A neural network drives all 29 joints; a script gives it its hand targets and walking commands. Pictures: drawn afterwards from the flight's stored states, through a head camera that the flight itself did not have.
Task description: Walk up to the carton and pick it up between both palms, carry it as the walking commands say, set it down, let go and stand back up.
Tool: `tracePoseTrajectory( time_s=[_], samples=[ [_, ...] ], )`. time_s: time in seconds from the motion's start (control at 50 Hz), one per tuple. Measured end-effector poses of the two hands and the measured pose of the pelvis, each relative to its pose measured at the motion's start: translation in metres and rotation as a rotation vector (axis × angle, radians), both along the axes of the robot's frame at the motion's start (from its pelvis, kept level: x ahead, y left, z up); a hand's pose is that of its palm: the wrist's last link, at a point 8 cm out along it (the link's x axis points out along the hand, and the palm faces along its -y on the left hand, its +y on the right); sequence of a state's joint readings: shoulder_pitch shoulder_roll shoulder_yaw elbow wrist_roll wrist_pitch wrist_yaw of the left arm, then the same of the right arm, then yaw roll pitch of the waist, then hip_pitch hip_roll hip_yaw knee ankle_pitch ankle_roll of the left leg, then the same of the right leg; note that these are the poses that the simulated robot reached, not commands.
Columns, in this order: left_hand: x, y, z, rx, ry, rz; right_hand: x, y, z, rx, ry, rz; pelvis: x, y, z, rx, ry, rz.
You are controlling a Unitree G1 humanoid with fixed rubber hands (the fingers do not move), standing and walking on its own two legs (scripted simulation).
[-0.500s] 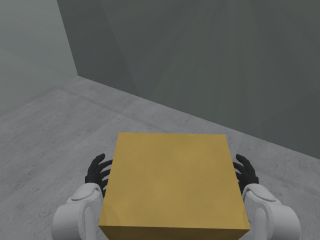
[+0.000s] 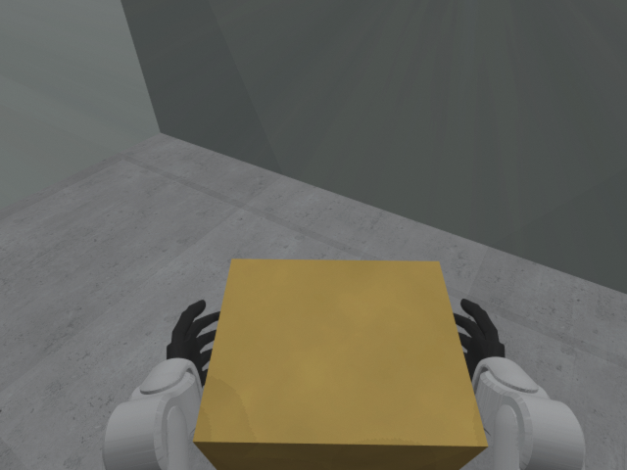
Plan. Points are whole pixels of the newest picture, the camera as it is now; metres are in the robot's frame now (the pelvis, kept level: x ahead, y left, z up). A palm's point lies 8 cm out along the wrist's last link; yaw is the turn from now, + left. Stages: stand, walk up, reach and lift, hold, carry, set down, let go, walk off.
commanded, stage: carry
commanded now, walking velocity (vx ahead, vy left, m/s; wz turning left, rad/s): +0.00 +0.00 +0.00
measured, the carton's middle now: (332, 388) +0.24 +0.00 +0.02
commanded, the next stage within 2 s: hold in 1.42 s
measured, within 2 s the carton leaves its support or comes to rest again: neither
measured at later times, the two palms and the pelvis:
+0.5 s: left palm (172, 355) +0.25 +0.19 +0.08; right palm (458, 354) +0.25 -0.14 +0.09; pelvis +0.01 +0.02 +0.00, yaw +0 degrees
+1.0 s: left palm (163, 346) +0.27 +0.21 +0.07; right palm (435, 344) +0.27 -0.12 +0.08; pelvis +0.03 +0.04 +0.00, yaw +0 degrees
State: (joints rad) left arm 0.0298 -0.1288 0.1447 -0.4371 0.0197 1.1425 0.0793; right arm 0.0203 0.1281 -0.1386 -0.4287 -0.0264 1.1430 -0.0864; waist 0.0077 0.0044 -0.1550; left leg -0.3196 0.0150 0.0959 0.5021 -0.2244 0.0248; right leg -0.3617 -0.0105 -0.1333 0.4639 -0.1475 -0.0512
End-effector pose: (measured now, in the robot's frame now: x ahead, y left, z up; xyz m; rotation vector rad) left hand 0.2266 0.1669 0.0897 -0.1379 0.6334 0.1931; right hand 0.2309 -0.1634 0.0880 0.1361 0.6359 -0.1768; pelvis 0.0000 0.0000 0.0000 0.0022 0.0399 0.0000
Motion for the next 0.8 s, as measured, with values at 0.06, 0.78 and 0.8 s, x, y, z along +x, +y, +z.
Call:
tracePoseTrajectory(
  time_s=[0.06, 0.78, 0.8],
  samples=[
    [0.002, 0.003, -0.001, -0.001, 0.0, -0.001, 0.002, 0.003, 0.0, -0.002, 0.0, 0.0, 0.002, 0.003, 0.0, -0.001, 0.0, 0.001],
    [0.032, 0.035, -0.013, -0.008, 0.013, -0.015, 0.03, 0.035, -0.008, -0.02, 0.012, -0.003, 0.021, 0.035, -0.001, -0.01, 0.003, 0.001],
    [0.033, 0.036, -0.013, -0.008, 0.013, -0.015, 0.031, 0.035, -0.008, -0.021, 0.012, -0.003, 0.021, 0.036, -0.001, -0.011, 0.003, 0.001]
  ],
)
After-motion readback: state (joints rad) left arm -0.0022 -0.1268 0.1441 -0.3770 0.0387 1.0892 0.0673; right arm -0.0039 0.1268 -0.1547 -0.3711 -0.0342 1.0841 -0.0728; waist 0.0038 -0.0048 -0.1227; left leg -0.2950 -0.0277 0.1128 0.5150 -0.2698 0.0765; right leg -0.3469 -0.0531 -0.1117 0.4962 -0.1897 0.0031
